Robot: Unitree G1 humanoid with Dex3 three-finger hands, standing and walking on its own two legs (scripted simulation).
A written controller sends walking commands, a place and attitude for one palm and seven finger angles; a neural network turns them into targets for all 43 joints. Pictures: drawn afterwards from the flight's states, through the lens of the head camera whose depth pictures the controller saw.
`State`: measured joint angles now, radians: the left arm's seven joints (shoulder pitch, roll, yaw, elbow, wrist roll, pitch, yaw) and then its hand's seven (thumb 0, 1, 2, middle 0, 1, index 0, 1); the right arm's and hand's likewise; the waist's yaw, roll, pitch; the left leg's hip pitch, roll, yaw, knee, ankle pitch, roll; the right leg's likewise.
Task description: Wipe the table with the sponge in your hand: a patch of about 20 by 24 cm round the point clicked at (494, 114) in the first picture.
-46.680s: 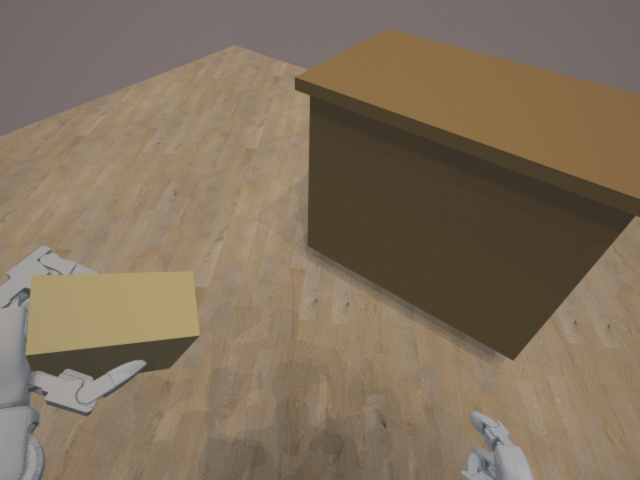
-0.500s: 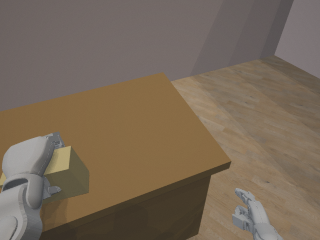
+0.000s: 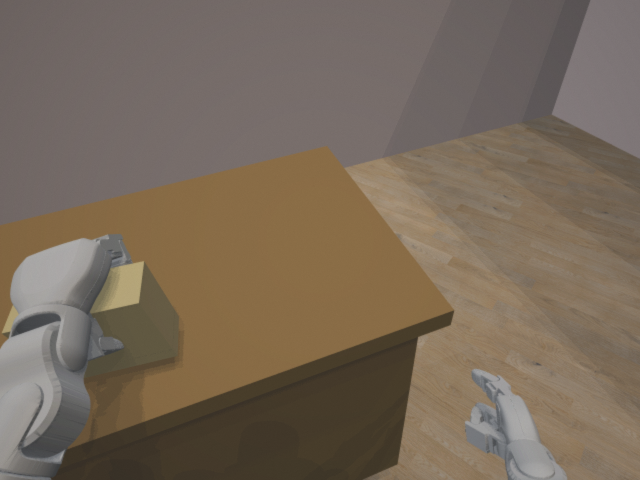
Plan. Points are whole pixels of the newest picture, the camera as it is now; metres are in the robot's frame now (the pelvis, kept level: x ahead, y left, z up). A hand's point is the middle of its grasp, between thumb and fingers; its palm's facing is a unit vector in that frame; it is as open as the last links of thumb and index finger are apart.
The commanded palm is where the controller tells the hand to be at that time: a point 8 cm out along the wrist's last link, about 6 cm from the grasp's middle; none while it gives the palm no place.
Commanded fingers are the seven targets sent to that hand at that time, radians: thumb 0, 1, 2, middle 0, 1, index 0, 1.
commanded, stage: lift the sponge slowly off the table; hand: left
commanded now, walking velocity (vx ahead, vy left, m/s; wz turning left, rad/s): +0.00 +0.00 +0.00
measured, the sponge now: (111, 332) +0.23 +0.31 +0.09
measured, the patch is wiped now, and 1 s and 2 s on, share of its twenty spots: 0.90 0.90 0.90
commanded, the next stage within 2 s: bring the sponge back beside the body in 0.82 s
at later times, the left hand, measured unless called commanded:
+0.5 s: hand (79, 287) +0.23 +0.31 +0.18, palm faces +0.11 -0.05 -0.99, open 10.1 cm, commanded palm +0.20 +0.31 +0.26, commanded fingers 0.00 0.10 1.30 -1.20 -1.60 -1.20 -1.60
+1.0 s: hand (73, 278) +0.23 +0.31 +0.19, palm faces +0.18 -0.10 -0.98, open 10.1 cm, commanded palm +0.19 +0.30 +0.27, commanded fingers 0.00 0.10 1.30 -1.20 -1.60 -1.20 -1.60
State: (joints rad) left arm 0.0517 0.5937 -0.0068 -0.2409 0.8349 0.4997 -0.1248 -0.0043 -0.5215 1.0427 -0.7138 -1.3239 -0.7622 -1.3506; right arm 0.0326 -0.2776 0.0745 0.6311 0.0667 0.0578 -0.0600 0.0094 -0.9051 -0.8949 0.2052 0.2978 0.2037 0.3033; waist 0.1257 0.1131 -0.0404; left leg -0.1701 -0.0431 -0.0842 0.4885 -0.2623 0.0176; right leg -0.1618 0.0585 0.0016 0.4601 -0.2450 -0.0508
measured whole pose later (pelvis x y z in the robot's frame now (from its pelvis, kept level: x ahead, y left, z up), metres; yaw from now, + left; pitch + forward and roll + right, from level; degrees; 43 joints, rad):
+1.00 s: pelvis -0.01 +0.00 +0.00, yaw +0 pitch -3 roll +0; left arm -0.05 0.65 0.04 -0.27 0.77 0.53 -0.18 -0.01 -0.52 1.05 -0.72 -1.33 -0.76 -1.35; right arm 0.03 -0.29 0.09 0.61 0.08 0.06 -0.08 0.01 -0.90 -0.89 0.21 0.30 0.20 0.30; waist 0.14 0.12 -0.04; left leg -0.20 -0.05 -0.09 0.49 -0.25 0.02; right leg -0.19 0.05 0.00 0.48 -0.24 -0.05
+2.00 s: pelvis -0.02 +0.00 +0.00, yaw -1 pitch -4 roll +0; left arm 0.19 0.61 0.05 -0.49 0.73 0.53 -0.11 -0.01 -0.52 1.05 -0.72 -1.33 -0.77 -1.35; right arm 0.02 -0.27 0.09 0.59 0.07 0.05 -0.08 0.01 -0.90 -0.89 0.21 0.30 0.20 0.30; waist 0.15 0.12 -0.04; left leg -0.18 -0.03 -0.07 0.51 -0.25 0.01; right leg -0.17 0.07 0.01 0.48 -0.23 -0.06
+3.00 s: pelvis -0.03 +0.01 -0.01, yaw +3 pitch +3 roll -2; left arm 0.45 0.51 0.48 -0.74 -0.09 -0.09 0.14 -0.01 -0.53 1.06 -0.72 -1.33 -0.77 -1.36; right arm 0.28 -0.25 0.01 0.58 0.03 0.03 -0.08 0.01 -0.91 -0.89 0.21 0.30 0.20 0.30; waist -0.01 0.01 -0.02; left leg -0.41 -0.05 -0.10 0.66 -0.29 0.02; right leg -0.38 0.05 -0.05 0.58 -0.24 -0.04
